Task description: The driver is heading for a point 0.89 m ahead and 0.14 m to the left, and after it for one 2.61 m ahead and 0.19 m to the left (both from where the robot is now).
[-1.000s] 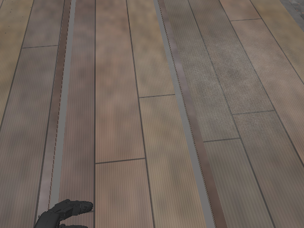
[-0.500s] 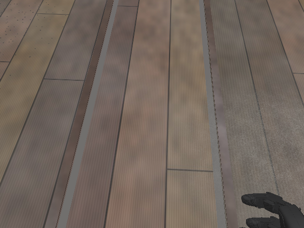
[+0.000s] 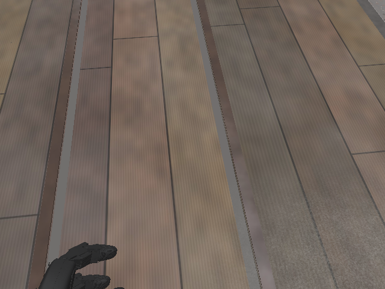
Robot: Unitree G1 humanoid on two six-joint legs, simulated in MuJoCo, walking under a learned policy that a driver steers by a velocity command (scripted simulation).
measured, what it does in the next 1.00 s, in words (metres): walks ahead, turning left: right foot, then left foot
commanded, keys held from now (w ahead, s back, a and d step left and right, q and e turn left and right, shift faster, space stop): w+shift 0.54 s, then w+q+shift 0.44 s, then w+shift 0.02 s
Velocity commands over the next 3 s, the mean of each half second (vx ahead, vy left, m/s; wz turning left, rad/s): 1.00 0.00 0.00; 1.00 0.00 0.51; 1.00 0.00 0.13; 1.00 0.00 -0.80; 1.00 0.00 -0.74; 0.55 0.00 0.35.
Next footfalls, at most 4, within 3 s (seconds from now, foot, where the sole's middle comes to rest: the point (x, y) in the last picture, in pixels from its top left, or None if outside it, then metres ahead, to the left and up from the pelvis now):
0.02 right None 0.23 -0.09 -0.75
0.48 left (161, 223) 0.69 0.09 -0.75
0.90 right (200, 130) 1.12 -0.10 -0.75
1.34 left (119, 88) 1.42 0.26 -0.75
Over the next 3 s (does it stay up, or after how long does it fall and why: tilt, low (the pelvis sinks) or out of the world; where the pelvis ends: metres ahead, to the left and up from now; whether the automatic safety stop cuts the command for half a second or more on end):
stays up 2.61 0.07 0.03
